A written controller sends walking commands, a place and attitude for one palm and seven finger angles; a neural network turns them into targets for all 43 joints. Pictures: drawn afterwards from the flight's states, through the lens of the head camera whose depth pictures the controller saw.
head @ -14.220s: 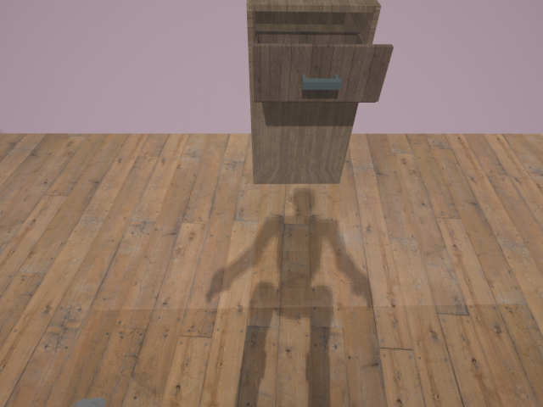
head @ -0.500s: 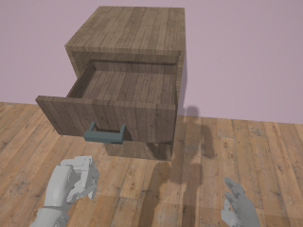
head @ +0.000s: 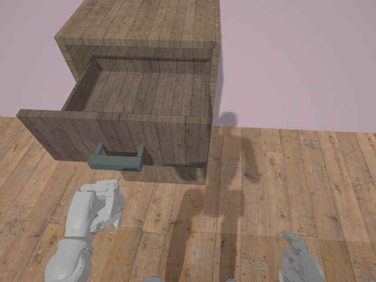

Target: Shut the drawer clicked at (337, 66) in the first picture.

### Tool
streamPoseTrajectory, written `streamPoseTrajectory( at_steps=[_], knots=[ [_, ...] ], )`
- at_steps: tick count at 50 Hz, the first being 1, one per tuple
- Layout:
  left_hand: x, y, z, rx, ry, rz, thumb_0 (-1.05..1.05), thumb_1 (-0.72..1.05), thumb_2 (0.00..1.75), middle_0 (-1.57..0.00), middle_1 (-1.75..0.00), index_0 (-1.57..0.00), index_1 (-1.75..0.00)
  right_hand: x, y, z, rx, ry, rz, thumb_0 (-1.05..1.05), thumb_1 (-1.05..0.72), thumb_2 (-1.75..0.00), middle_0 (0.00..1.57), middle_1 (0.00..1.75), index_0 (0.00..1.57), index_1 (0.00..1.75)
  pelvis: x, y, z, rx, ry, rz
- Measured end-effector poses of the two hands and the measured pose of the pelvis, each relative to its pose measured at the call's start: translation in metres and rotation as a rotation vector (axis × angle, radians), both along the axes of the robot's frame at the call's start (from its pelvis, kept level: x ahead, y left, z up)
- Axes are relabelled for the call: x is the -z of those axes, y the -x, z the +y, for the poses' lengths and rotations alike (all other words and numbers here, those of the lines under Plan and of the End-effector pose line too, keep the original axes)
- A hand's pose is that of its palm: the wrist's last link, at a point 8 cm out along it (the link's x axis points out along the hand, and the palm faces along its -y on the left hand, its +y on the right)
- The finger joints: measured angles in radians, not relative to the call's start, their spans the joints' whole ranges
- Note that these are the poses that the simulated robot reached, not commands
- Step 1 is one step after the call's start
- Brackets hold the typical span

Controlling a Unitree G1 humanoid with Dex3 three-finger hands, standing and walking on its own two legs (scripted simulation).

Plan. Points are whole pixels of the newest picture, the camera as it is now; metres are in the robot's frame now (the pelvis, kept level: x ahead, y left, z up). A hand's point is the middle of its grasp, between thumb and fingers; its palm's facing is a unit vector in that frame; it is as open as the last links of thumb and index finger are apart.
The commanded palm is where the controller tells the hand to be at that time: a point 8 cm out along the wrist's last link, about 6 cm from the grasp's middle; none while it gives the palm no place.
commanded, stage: bring the fist close to the handle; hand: left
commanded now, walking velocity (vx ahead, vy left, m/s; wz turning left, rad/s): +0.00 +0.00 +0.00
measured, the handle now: (118, 155) +0.38 +0.18 +0.03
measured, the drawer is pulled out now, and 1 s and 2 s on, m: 0.28 0.28 0.16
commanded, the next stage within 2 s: push the drawer shut in 0.72 s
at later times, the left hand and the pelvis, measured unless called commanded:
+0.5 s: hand (130, 198) +0.28 +0.14 +0.02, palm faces -0.05 -1.00 -0.03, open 3.3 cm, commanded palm +0.26 +0.19 +0.03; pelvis -0.01 +0.00 -0.02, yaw -1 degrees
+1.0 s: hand (131, 198) +0.28 +0.14 +0.02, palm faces -0.03 -1.00 -0.05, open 3.3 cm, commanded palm +0.28 +0.19 +0.03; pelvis -0.01 +0.00 -0.02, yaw +0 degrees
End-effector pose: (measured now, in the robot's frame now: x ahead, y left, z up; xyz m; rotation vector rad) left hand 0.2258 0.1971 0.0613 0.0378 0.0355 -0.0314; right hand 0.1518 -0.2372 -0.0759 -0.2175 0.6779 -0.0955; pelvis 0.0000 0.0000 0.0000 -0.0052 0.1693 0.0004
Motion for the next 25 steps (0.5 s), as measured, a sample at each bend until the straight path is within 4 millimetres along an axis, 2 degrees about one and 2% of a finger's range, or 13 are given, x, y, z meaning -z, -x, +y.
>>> streamPoseTrajectory(
  at_steps=[11, 18, 25],
  knots=[
    [0.025, -0.024, 0.007, -0.011, 0.001, 0.003, 0.02, 0.90, 0.90, -1.40, -1.60, -1.40, -1.60, 0.016, 0.000, 0.001, 0.000, 0.003, 0.046, 0.02, -0.90, -0.90, 0.20, 0.30, 0.20, 0.30, 0.012, 0.005, -0.001, 0.001, 0.001, 0.046],
    [0.039, -0.039, 0.001, 0.016, 0.012, 0.001, 0.02, 0.90, 0.90, -1.40, -1.60, -1.40, -1.60, 0.028, 0.004, 0.001, 0.003, 0.002, 0.082, 0.02, -0.90, -0.90, 0.20, 0.30, 0.21, 0.30, 0.020, 0.009, 0.001, 0.000, 0.002, 0.077],
    [0.035, -0.037, -0.005, 0.017, 0.008, -0.009, 0.02, 0.90, 0.90, -1.40, -1.60, -1.40, -1.60, 0.032, 0.013, 0.002, 0.030, -0.016, 0.109, 0.02, -0.91, -0.90, 0.20, 0.30, 0.21, 0.30, 0.021, 0.008, 0.002, 0.011, -0.001, 0.081]
  ],
)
